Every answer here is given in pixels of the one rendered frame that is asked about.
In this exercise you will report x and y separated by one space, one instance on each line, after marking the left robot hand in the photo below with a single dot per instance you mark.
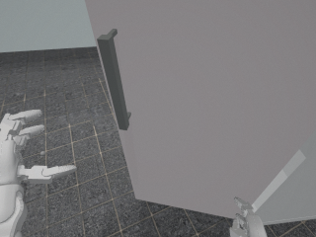
13 140

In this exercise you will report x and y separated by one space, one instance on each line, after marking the right robot hand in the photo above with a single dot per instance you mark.
251 223

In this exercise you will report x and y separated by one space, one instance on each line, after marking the fridge door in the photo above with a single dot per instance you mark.
222 94

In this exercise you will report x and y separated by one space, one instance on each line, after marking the handle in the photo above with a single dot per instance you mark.
108 53

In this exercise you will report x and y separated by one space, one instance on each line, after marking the robot left forearm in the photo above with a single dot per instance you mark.
13 211

